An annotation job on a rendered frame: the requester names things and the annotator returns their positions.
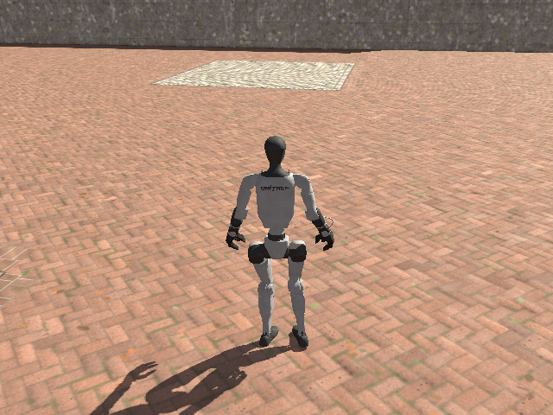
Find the robot right hand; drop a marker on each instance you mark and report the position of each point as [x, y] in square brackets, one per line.
[329, 239]

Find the left robot upper arm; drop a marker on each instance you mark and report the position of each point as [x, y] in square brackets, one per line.
[249, 181]

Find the robot left hand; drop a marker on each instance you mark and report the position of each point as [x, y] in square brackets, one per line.
[238, 237]

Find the left robot foot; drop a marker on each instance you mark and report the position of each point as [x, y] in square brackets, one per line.
[266, 339]

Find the right robot upper arm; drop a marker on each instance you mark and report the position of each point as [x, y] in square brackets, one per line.
[302, 181]

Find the left robot forearm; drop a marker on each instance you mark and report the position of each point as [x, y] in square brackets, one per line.
[234, 225]

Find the robot left thigh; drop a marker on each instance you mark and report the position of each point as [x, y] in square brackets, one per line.
[256, 255]

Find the right robot forearm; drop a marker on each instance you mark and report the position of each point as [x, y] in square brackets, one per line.
[321, 225]

